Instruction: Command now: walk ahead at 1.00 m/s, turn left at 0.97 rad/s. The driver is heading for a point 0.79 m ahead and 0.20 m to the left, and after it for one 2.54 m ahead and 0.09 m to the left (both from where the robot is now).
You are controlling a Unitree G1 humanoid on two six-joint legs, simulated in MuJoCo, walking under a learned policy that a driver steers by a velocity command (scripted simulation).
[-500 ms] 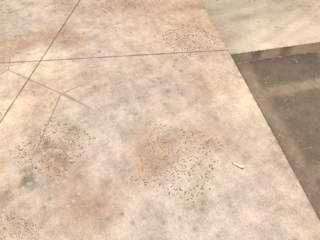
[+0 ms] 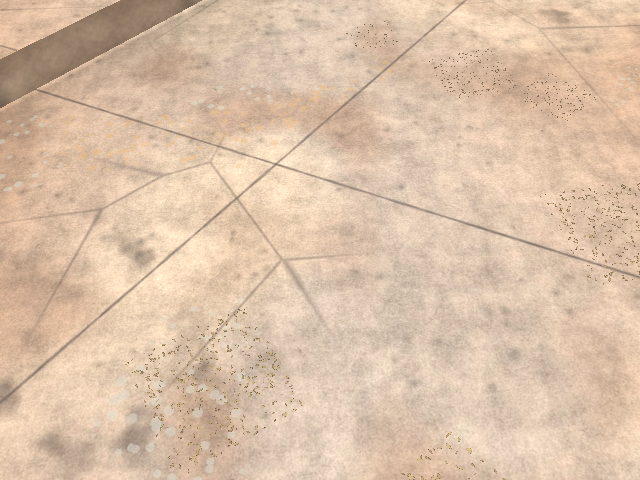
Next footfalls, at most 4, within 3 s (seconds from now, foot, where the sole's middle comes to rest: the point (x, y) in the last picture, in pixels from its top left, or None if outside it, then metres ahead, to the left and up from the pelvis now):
0.30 left None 0.43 0.08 -0.77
0.72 right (288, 307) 0.89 0.12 -0.77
1.12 left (155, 238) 1.12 0.48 -0.77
1.56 right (225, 129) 1.57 0.34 -0.77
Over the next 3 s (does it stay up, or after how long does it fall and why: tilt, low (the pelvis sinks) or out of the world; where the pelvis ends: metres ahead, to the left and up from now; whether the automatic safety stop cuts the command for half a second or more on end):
stays up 2.58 -0.02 -0.01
